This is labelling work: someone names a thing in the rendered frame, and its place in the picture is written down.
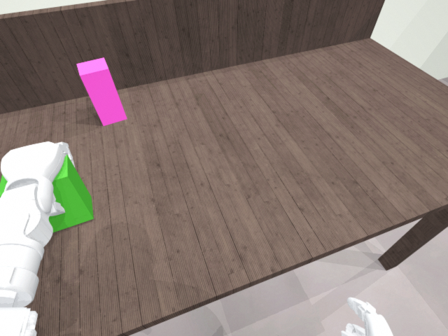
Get left robot upper arm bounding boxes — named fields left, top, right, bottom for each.
left=0, top=307, right=38, bottom=336

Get sponge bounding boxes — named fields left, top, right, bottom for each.
left=0, top=155, right=94, bottom=232

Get robot left hand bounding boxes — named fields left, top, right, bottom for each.
left=1, top=141, right=75, bottom=216

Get robot right hand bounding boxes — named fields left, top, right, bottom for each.
left=341, top=297, right=393, bottom=336

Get table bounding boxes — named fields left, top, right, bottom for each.
left=0, top=0, right=448, bottom=336

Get robot left forearm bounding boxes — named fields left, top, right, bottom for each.
left=0, top=174, right=54, bottom=307

